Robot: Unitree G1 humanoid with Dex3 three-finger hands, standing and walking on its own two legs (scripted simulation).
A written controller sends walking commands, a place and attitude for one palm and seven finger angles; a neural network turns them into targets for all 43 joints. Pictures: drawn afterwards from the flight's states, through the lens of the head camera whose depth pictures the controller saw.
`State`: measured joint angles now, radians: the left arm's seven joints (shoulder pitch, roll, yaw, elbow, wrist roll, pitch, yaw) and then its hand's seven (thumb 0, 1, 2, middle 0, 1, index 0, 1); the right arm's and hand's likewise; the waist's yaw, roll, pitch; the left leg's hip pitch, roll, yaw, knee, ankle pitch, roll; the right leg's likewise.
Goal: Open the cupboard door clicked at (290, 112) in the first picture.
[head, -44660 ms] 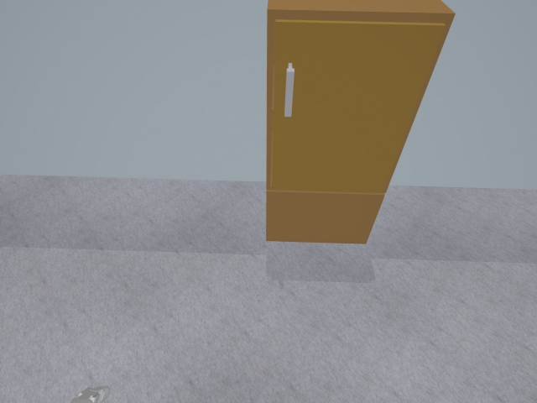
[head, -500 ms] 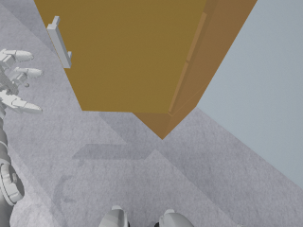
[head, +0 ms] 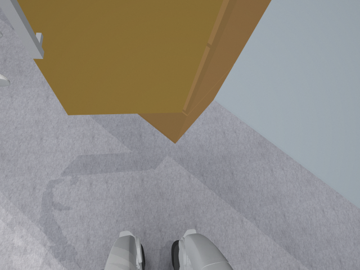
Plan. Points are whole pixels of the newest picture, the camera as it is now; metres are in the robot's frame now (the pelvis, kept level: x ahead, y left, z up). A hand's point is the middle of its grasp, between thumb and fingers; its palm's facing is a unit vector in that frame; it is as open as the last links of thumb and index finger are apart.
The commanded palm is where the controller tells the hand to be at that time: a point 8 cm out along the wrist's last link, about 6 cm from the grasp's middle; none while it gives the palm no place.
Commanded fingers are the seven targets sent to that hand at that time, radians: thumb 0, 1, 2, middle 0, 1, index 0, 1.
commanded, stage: move the hooked fingers beside the handle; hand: left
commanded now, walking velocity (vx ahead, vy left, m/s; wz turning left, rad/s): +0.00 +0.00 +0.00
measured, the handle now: (24, 20) +0.60 +0.25 +0.09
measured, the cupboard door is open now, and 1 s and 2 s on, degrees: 45 45 45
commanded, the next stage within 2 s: slide the fingers in behind the handle in 0.88 s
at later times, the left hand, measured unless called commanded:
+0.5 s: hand out of the picture +0.53 +0.31 +0.10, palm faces +0.05 -1.00 -0.01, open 14.0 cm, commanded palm +0.53 +0.33 +0.09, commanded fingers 0.00 -0.50 0.30 -0.30 -1.20 -0.30 -1.20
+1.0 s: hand out of the picture +0.52 +0.32 +0.10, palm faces +0.06 -1.00 +0.00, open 13.9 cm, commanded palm +0.52 +0.34 +0.09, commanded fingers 0.00 -0.50 0.30 -0.30 -1.20 -0.30 -1.20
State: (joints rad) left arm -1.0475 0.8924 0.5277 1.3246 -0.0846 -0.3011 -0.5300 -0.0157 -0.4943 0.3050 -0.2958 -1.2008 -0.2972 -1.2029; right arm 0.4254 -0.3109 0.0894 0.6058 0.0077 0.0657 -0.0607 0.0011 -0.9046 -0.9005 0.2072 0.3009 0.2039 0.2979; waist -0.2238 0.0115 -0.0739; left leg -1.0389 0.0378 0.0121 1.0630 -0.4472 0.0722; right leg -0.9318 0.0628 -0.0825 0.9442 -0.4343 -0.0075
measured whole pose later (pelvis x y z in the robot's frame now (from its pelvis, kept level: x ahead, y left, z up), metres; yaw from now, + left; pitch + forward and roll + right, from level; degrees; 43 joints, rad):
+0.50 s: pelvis +0.01 +0.00 +0.00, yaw +0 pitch +25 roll -7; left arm -1.03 0.89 0.54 1.28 -0.07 -0.28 -0.51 -0.02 -0.49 0.31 -0.30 -1.20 -0.30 -1.20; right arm 0.44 -0.29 0.09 0.59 0.00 0.10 -0.03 0.00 -0.90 -0.90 0.21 0.30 0.20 0.30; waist -0.23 0.02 -0.09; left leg -1.04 0.05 0.00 1.05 -0.46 0.07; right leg -0.92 0.08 -0.09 0.91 -0.44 -0.01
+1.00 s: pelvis +0.00 -0.01 +0.00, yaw -1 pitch +25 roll -7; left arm -1.05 0.95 0.56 1.34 -0.07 -0.28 -0.54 -0.02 -0.49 0.31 -0.30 -1.20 -0.30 -1.20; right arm 0.41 -0.30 0.11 0.59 0.01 0.09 -0.05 0.00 -0.90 -0.90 0.21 0.30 0.20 0.30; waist -0.23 0.02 -0.08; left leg -1.07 0.06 -0.01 1.10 -0.47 0.06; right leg -0.96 0.09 -0.10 0.95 -0.44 -0.02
